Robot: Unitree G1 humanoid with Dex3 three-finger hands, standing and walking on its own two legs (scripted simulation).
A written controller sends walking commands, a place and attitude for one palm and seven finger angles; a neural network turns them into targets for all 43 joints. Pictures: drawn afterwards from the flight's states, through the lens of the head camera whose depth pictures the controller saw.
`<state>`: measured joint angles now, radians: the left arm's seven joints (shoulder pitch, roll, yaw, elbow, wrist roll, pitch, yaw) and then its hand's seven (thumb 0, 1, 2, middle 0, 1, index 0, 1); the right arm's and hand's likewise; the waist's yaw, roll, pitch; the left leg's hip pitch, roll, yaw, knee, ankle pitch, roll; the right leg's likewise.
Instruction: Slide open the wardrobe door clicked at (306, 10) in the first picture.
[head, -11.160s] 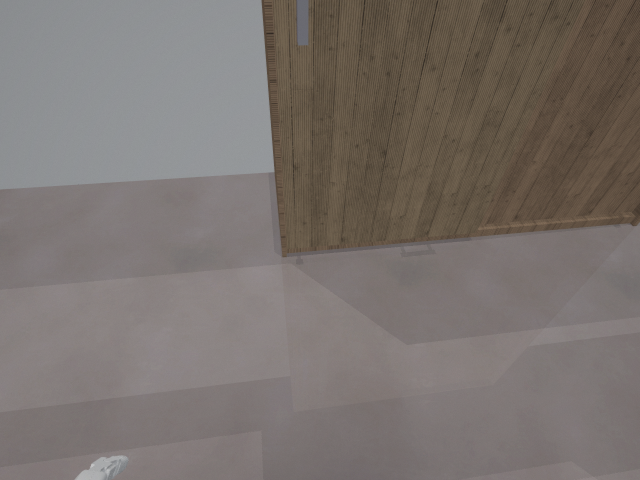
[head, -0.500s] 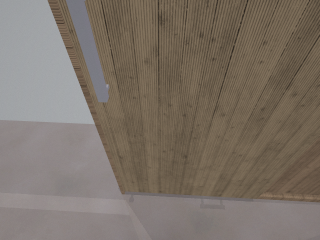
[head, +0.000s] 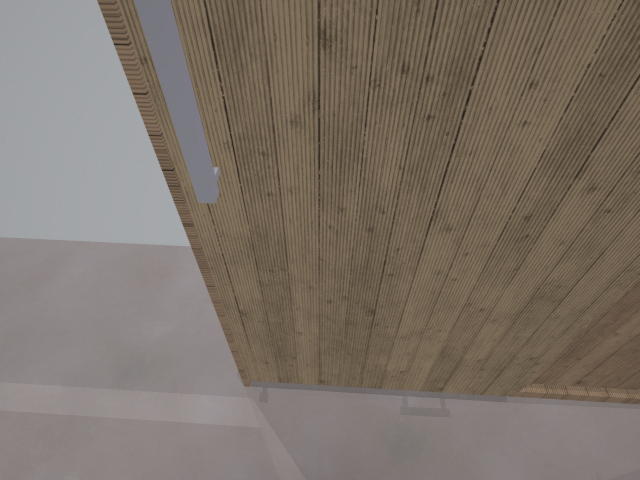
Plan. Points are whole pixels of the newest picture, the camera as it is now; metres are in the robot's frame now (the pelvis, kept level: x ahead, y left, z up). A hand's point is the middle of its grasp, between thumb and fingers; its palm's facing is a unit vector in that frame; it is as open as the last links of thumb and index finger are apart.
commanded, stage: look again from close up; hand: left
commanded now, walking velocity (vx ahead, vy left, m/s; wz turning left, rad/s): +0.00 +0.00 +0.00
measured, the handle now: (190, 107) +0.49 +0.20 +0.23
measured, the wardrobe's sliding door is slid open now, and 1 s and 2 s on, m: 0.00 0.00 0.00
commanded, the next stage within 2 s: raise the hand with hooked fingers in 0.28 s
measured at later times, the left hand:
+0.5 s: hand out of the picture +0.12 +0.19 -0.08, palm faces +0.24 -0.95 -0.18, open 7.5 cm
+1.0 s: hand (101, 446) +0.14 +0.23 +0.07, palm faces +0.09 -0.99 -0.07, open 9.8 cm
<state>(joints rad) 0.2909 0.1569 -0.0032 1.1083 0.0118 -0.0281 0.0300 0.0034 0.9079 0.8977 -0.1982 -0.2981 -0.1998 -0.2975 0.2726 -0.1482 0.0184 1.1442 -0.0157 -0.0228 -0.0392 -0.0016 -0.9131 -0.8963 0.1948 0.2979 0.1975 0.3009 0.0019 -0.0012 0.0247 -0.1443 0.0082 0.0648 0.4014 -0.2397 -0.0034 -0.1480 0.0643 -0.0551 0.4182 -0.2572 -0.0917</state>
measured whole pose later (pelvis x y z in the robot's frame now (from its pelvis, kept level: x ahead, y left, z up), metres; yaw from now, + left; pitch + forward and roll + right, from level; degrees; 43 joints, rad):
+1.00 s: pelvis -0.04 +0.03 -0.04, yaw +4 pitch +2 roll -2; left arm 0.40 0.24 0.13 -0.12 -0.26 -0.45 -0.25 0.01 0.38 0.67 -0.23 -0.64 -0.23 -0.63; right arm 0.19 -0.25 0.04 0.57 0.03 -0.27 -0.07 0.01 -0.91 -0.90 0.19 0.30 0.20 0.30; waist 0.05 0.02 -0.04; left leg -0.49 -0.02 -0.03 0.85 -0.39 0.03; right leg -0.44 0.03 -0.14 0.79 -0.39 -0.06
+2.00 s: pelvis -0.03 +0.03 +0.00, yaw +3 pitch -5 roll -1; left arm -0.29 0.58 0.51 0.07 -0.34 0.35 -0.48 -0.01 -0.50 0.30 -0.30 -1.20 -0.31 -1.20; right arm 0.17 -0.27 0.13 0.65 0.10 -0.20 -0.09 0.01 -0.91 -0.90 0.20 0.30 0.20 0.30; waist 0.08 0.07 -0.02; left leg -0.15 -0.03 0.00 0.46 -0.23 0.04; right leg -0.11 0.03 -0.10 0.43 -0.23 -0.05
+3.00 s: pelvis -0.02 +0.03 +0.00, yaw +3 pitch -3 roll +0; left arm -0.38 0.51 0.41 0.10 -0.31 0.37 -0.45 -0.01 -0.50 0.30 -0.30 -1.20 -0.30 -1.20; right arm 0.16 -0.26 0.12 0.63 0.10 -0.15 -0.08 0.01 -0.91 -0.90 0.20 0.30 0.20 0.30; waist 0.06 0.05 -0.03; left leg -0.16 -0.04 0.01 0.44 -0.23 0.04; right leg -0.14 0.02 -0.09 0.43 -0.24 -0.05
